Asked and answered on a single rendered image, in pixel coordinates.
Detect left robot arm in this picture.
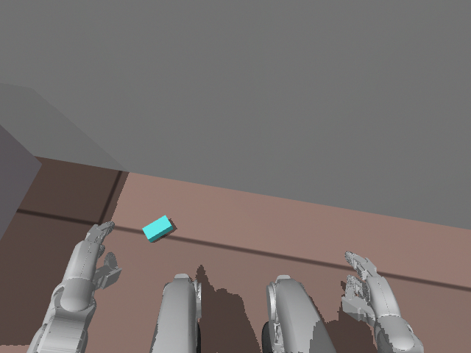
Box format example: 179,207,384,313
26,278,96,353

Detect right robot arm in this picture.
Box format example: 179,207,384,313
374,315,424,353

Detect left robot hand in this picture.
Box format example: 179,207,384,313
62,221,122,290

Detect small box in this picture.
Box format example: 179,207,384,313
142,215,173,243

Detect right robot hand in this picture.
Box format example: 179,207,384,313
341,252,402,328

